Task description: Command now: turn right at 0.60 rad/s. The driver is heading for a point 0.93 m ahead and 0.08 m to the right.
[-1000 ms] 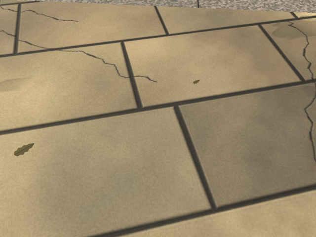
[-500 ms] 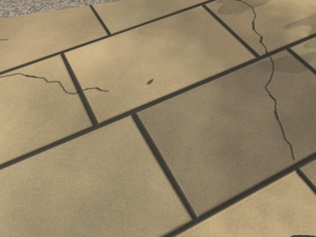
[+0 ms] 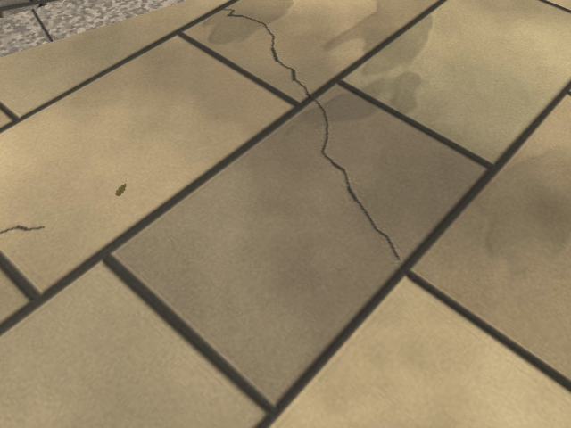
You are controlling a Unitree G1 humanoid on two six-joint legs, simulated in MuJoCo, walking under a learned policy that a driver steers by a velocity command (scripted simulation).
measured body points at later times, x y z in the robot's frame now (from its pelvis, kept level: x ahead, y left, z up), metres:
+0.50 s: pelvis +0.06 -0.03 +0.00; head +0.07 -0.04 +0.45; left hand +0.21 +0.22 -0.09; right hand +0.18 -0.33 -0.08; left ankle +0.15 +0.09 -0.72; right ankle -0.01 -0.13 -0.74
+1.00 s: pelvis +0.28 -0.07 -0.01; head +0.33 -0.07 +0.44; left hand +0.58 +0.08 -0.08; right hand +0.18 -0.33 -0.13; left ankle +0.16 +0.08 -0.74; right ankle +0.42 -0.24 -0.72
